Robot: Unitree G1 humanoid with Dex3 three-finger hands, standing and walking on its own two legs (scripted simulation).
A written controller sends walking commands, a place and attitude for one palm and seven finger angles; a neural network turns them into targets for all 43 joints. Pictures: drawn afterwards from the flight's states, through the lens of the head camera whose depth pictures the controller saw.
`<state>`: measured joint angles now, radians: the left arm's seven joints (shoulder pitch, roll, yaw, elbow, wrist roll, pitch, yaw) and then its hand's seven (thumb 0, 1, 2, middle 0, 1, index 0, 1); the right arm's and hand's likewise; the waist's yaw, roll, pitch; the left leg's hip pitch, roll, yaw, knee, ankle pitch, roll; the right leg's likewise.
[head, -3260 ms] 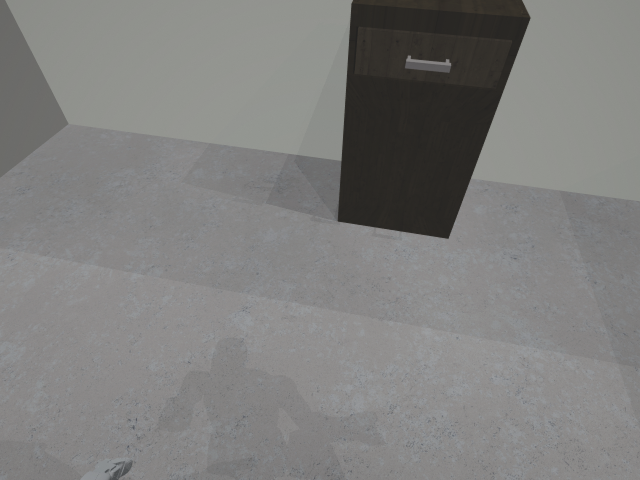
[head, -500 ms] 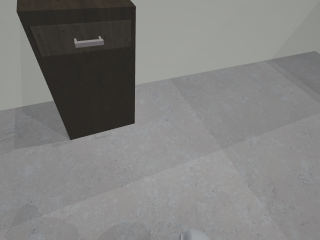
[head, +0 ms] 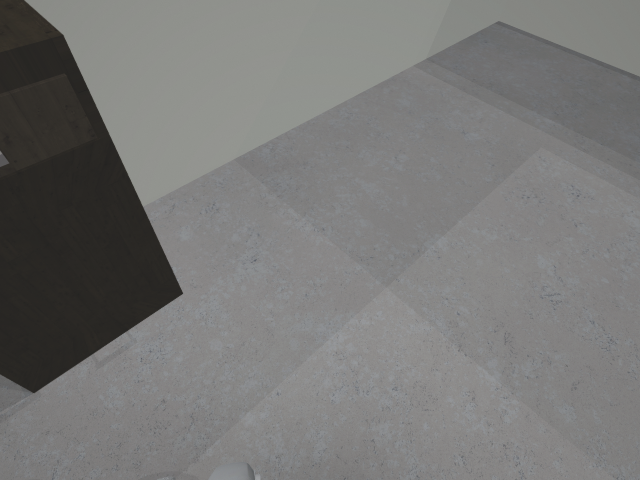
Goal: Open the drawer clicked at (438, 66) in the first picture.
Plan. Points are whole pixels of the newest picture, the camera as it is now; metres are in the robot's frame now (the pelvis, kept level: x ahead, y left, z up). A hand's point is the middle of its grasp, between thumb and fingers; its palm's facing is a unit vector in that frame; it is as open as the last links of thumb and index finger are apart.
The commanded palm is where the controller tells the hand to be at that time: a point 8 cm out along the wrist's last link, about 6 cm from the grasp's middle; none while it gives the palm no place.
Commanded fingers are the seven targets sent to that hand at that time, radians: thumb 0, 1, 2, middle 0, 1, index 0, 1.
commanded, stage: walk to a spot facing it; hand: left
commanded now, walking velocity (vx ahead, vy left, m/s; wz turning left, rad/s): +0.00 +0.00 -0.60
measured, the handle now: out of the picture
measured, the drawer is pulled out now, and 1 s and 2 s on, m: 0.00 0.00 0.00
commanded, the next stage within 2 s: none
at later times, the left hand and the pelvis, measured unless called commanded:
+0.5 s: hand (144, 390) +0.26 +0.28 -0.16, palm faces -0.22 -0.95 -0.22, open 7.4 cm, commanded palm none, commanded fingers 0.00 0.90 0.90 -0.20 -0.30 -0.20 -0.30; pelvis +0.15 +0.08 +0.01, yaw -19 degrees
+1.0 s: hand (246, 318) +0.38 +0.13 -0.13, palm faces -0.56 -0.78 -0.27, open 7.4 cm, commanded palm none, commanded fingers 0.00 0.90 0.90 -0.20 -0.30 -0.20 -0.30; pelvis +0.17 +0.03 +0.01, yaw -36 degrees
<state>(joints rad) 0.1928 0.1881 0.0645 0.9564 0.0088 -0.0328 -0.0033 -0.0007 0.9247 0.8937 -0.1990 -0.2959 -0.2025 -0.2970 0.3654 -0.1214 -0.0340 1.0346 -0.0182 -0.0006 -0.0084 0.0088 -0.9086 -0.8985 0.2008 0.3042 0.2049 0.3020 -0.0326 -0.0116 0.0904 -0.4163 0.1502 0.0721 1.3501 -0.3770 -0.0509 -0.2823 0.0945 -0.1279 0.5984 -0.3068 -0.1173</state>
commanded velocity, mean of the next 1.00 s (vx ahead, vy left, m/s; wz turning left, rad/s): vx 0.00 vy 0.00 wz -0.60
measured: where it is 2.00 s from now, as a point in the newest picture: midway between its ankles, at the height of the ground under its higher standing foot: outside the picture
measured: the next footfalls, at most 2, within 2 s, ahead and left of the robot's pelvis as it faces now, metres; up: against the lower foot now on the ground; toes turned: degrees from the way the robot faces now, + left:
left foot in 0.30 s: +0.25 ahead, +0.19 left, +0.00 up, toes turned -4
right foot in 0.74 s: +0.17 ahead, -0.07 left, +0.00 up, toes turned -35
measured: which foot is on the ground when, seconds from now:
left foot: up 0.00-0.28, down 0.30-0.74, up 0.76-1.00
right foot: down 0.00-0.30, up 0.32-0.72, down 0.74-1.00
